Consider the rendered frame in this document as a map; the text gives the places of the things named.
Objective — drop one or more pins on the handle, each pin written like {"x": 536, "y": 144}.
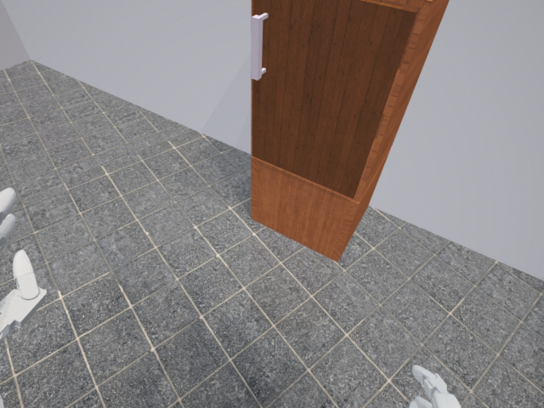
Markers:
{"x": 257, "y": 46}

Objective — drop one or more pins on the robot right hand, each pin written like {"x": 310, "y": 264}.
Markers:
{"x": 435, "y": 388}

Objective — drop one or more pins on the cupboard door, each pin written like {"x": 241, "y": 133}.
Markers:
{"x": 330, "y": 66}

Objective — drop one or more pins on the robot left hand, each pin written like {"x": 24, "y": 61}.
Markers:
{"x": 20, "y": 305}

